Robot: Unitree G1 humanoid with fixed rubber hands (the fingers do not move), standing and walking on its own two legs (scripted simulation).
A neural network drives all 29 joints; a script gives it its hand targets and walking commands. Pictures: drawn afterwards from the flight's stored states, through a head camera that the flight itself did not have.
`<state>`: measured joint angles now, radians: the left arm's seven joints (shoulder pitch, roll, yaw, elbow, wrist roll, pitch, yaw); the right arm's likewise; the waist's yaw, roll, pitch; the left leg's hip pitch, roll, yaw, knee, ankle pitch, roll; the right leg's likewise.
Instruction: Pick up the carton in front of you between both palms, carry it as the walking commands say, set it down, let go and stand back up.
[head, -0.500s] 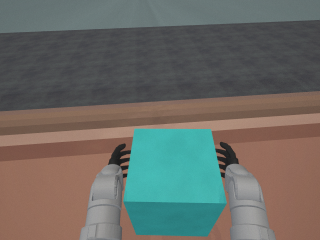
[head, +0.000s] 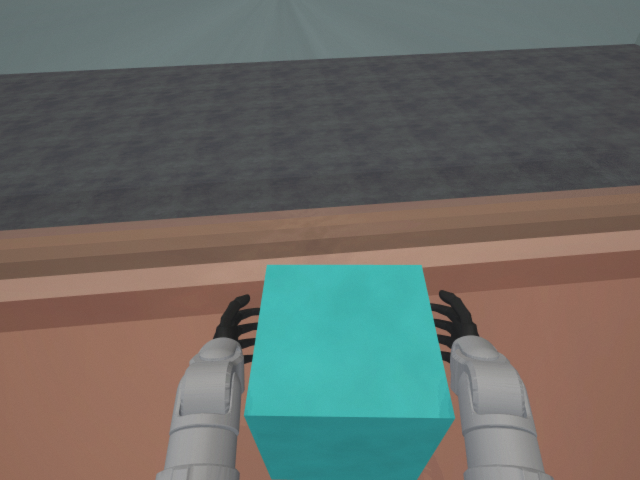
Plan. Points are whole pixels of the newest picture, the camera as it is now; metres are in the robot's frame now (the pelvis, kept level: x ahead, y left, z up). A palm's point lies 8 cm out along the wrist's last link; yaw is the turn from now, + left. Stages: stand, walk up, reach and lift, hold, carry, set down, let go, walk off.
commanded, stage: carry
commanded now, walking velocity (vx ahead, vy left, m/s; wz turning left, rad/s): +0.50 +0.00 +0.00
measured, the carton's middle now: (343, 376) +0.29 +0.00 -0.02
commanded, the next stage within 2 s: none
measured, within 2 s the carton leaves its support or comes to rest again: neither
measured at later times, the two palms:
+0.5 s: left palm (259, 258) +0.42 +0.13 +0.09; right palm (463, 266) +0.41 -0.17 +0.08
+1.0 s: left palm (293, 158) +0.70 +0.10 +0.10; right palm (441, 155) +0.72 -0.20 +0.10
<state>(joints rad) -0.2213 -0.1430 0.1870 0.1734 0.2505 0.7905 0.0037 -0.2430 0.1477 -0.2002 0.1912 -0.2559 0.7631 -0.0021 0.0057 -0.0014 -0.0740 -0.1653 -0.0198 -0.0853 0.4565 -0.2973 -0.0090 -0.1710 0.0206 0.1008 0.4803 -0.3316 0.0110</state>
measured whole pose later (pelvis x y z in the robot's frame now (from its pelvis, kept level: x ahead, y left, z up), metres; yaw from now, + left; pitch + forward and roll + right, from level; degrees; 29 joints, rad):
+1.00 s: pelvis +0.47 -0.06 +0.00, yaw +1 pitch +4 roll +1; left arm 0.04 -0.13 0.05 -0.50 -0.01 1.12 0.15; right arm 0.05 0.13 -0.05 -0.52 -0.03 1.10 -0.17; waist 0.05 0.00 -0.13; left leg -0.63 0.09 0.13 0.73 -0.13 0.02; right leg -0.08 -0.03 -0.21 0.30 -0.30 -0.04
